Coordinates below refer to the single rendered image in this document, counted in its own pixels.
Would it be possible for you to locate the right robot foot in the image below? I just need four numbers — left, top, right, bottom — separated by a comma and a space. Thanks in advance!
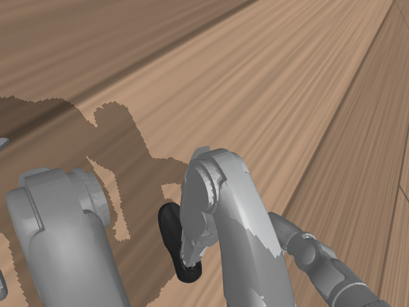
158, 203, 202, 283

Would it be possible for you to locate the right robot hand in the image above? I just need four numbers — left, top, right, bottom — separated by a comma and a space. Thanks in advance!
268, 212, 303, 255

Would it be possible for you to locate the right robot arm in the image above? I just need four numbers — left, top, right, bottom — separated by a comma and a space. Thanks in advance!
287, 232, 392, 307

